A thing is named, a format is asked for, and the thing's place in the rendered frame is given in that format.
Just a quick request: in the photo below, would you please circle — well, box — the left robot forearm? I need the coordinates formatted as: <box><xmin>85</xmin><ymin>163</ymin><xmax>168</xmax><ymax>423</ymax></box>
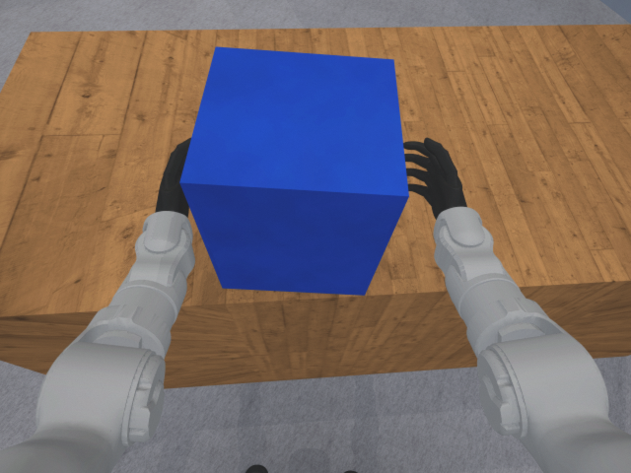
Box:
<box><xmin>35</xmin><ymin>211</ymin><xmax>195</xmax><ymax>428</ymax></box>

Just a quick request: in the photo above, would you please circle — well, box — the robot right upper arm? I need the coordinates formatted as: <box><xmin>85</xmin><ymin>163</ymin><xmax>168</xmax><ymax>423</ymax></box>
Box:
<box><xmin>477</xmin><ymin>333</ymin><xmax>631</xmax><ymax>473</ymax></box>

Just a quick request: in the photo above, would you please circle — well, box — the right robot forearm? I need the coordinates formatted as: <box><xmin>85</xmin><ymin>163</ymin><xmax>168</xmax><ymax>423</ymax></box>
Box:
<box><xmin>434</xmin><ymin>207</ymin><xmax>609</xmax><ymax>415</ymax></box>

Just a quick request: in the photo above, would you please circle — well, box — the robot left upper arm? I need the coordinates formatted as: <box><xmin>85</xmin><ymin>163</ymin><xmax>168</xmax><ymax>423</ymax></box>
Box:
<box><xmin>0</xmin><ymin>341</ymin><xmax>166</xmax><ymax>473</ymax></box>

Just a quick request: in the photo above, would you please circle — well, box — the right robot hand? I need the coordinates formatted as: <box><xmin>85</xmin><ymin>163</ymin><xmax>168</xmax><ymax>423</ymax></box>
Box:
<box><xmin>403</xmin><ymin>138</ymin><xmax>467</xmax><ymax>220</ymax></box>

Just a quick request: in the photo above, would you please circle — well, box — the left robot hand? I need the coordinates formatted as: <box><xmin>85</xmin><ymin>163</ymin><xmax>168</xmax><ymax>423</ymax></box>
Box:
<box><xmin>155</xmin><ymin>138</ymin><xmax>191</xmax><ymax>218</ymax></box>

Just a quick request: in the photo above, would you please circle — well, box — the carton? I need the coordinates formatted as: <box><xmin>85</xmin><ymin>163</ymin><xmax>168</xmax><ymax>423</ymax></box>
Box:
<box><xmin>179</xmin><ymin>46</ymin><xmax>409</xmax><ymax>296</ymax></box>

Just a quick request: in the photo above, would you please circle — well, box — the pedestal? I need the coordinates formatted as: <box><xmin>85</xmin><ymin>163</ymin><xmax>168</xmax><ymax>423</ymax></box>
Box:
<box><xmin>0</xmin><ymin>25</ymin><xmax>631</xmax><ymax>389</ymax></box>

